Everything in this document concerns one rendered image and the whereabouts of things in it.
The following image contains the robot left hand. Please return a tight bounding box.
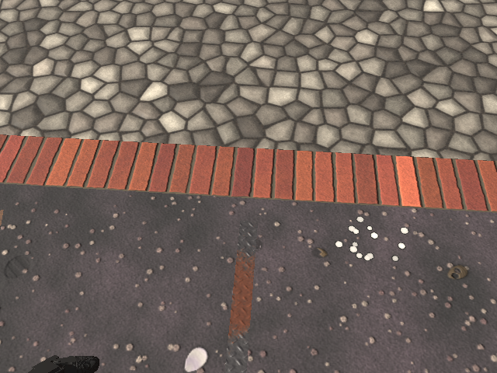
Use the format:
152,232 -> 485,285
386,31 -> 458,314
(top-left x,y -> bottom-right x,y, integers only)
28,355 -> 99,373

